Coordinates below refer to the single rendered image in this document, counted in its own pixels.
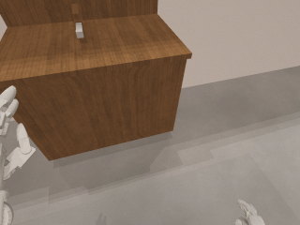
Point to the left robot hand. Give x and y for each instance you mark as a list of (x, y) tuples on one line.
[(20, 155)]

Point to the robot left forearm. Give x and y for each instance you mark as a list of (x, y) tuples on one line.
[(6, 211)]

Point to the tap lever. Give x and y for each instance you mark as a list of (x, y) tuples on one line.
[(79, 30)]

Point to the counter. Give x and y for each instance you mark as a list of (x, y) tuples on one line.
[(118, 83)]

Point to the right robot hand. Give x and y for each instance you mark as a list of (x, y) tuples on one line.
[(251, 214)]

